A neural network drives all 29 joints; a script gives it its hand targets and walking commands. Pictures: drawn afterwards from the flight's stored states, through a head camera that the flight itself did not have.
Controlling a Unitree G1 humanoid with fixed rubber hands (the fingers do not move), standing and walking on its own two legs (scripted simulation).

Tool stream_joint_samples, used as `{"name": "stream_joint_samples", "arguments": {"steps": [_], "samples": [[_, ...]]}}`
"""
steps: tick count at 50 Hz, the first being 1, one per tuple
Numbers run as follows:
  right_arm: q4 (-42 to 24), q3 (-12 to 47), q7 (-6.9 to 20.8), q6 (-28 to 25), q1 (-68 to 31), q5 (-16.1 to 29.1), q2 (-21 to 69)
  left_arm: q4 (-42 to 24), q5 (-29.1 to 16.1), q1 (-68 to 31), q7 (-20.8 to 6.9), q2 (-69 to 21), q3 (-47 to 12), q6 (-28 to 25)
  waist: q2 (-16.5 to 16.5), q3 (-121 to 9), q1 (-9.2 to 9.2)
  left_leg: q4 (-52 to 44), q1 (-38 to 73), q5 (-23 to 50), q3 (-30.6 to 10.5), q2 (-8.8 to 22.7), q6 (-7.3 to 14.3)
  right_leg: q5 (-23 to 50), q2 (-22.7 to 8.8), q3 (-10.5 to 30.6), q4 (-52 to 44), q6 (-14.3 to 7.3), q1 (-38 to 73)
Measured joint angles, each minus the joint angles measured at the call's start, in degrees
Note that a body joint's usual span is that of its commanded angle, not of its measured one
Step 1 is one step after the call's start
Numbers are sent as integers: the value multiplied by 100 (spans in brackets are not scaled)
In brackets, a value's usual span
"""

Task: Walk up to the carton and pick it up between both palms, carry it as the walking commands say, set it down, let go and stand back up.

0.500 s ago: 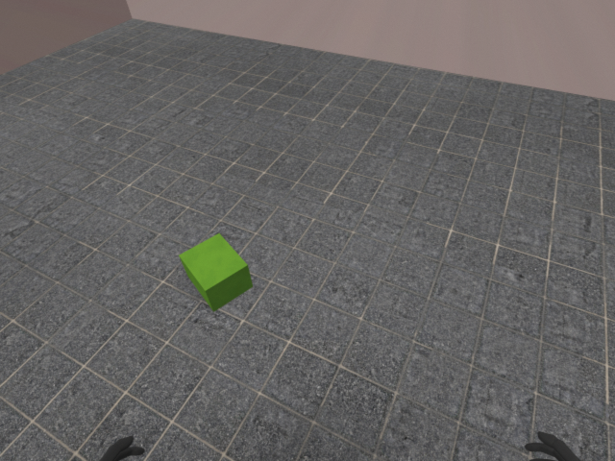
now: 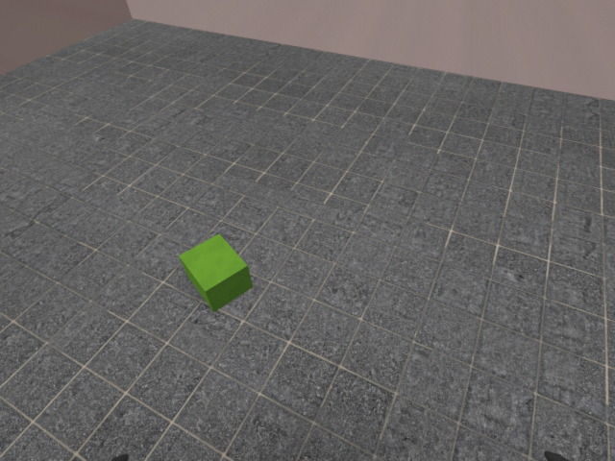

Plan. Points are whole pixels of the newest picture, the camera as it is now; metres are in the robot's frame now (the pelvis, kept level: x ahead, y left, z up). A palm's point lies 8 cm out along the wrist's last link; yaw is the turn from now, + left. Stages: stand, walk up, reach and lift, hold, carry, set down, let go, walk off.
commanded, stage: walk up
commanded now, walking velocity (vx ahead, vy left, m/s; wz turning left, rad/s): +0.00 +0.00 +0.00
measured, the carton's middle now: (216, 271) +0.94 +0.42 -0.71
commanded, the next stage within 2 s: none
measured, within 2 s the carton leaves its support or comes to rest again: neither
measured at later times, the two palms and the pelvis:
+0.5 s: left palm out of the picture -0.06 +0.26 -0.12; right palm (480, 398) +0.24 -0.22 -0.11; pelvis +0.06 +0.00 +0.00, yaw +11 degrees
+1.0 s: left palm (92, 359) +0.32 +0.40 -0.12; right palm (415, 358) +0.31 -0.14 -0.11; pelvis +0.28 +0.12 +0.00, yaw +23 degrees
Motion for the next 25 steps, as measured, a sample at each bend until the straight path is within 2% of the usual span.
{"name": "stream_joint_samples", "arguments": {"steps": [8,10,12,14,15,17,20,23,25], "samples": [[67,-7,-12,0,3,1,4,61,-2,5,10,-5,8,1,1,-7,-1,-46,20,14,-2,5,-6,14,1,-3,-45,-1,21],[-41,-127,-27,133,130,-106,54,-31,89,-9,-75,-21,160,168,9,-49,-15,146,-134,-107,-83,27,11,-941,-23,-170,615,-16,-273],[-161,-234,50,310,319,-163,64,-180,103,-13,-80,-86,268,236,54,-49,-55,443,-344,-212,-283,7,3,-1333,-31,-214,1075,-25,-460],[-214,-305,95,424,446,-216,85,-297,94,75,-61,-169,311,222,91,-57,-55,769,-564,-368,-453,-18,-46,-1191,-37,-271,788,-70,-404],[-234,-320,98,474,490,-211,110,-327,113,162,-57,-229,317,211,142,-81,-49,1017,-712,-722,-541,1,-75,-901,-25,-391,683,-74,-381],[-275,-315,106,518,475,-252,257,-328,153,413,-32,-300,314,140,92,-153,14,2065,-1285,-1197,-378,23,-53,-559,-90,-588,515,-79,-361],[-389,-283,233,396,280,-288,455,-177,177,929,1,-419,277,-22,20,-166,186,3354,-2064,-897,-96,146,-36,-469,-197,-760,26,-49,-59],[-492,-270,398,316,73,-274,592,2,224,1471,-22,-509,281,-173,-48,-181,373,3795,-2546,-522,64,306,-47,-246,-333,-905,-400,46,312],[-555,-259,487,316,-97,-263,657,123,257,1779,-42,-581,284,-230,-60,-179,474,3599,-2712,-342,128,408,-64,-323,-412,-1015,-512,155,529]]}}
